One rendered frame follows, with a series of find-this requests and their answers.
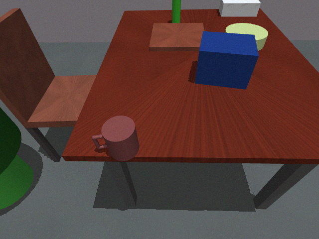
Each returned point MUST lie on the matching potted plant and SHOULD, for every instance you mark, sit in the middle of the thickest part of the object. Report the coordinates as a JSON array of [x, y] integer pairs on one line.
[[16, 176]]

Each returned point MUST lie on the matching chair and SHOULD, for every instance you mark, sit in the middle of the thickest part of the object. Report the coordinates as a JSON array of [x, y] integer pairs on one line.
[[28, 86]]

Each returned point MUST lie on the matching table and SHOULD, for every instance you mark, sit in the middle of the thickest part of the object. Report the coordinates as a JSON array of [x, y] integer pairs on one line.
[[274, 121]]

